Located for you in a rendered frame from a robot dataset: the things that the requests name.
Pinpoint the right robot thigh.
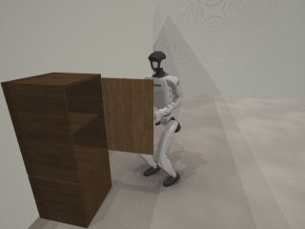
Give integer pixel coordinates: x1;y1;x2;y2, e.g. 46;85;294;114
153;121;161;130

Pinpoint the left robot upper arm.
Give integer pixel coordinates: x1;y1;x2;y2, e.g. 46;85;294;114
166;75;182;103

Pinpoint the robot left forearm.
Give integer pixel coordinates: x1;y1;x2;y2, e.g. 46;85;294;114
158;98;182;117

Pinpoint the right robot foot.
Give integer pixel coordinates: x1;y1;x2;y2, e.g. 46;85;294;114
143;164;161;177

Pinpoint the cupboard door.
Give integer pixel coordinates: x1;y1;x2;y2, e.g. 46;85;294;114
101;77;153;156

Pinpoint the robot left hand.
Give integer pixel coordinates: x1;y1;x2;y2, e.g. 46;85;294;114
153;111;162;125

